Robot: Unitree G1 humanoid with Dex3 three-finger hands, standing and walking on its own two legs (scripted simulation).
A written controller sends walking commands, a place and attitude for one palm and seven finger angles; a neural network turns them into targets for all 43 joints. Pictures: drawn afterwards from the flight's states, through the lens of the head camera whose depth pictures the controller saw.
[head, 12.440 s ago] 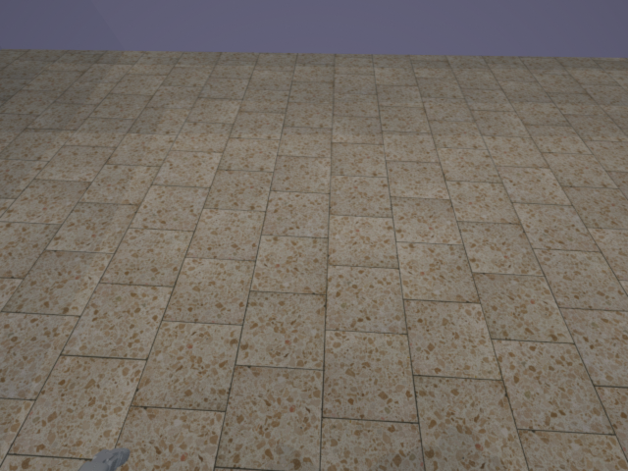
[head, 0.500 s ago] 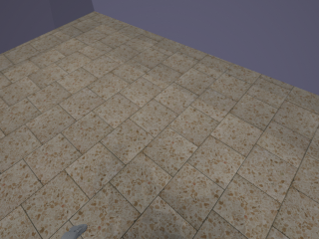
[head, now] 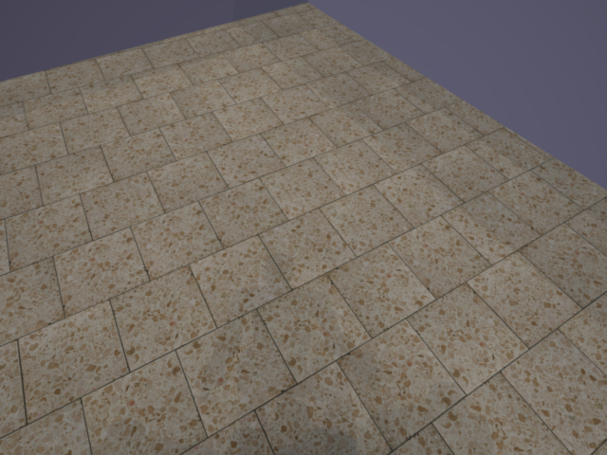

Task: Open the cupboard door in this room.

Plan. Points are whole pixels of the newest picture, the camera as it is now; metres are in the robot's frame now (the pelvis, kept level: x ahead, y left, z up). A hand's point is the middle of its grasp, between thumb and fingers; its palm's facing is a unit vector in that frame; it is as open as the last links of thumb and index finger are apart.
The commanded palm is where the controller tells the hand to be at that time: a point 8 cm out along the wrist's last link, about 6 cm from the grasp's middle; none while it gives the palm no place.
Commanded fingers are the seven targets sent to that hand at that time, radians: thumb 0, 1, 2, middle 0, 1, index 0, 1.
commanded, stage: turn or walk to find it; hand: left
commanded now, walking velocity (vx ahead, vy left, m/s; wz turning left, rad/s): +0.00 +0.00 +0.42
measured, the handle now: out of the picture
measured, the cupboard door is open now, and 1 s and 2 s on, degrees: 0 0 0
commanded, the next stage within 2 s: none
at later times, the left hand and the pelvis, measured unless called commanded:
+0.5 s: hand out of the picture +0.05 +0.20 -0.15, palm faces +0.17 -0.94 -0.28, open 7.4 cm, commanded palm none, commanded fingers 0.00 0.90 0.90 -0.20 -0.30 -0.20 -0.30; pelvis -0.02 -0.02 +0.00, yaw +10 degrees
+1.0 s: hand out of the picture -0.12 +0.15 -0.16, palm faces +0.45 -0.86 -0.25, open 7.4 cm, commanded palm none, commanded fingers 0.00 0.90 0.90 -0.20 -0.30 -0.20 -0.30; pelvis -0.05 -0.04 +0.00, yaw +25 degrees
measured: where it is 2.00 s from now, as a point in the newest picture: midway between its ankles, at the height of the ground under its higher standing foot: outside the picture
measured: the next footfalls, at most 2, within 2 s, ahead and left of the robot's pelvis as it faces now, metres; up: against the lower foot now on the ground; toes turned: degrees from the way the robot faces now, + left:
left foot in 0.02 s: +0.03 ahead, +0.13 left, +0.00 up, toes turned +5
right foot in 0.50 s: +0.03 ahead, -0.12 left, +0.00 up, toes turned +6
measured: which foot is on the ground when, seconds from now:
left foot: up 0.00-0.00, down 0.02-0.50, up 0.52-1.00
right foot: down 0.00-0.02, up 0.04-0.48, down 0.50-1.00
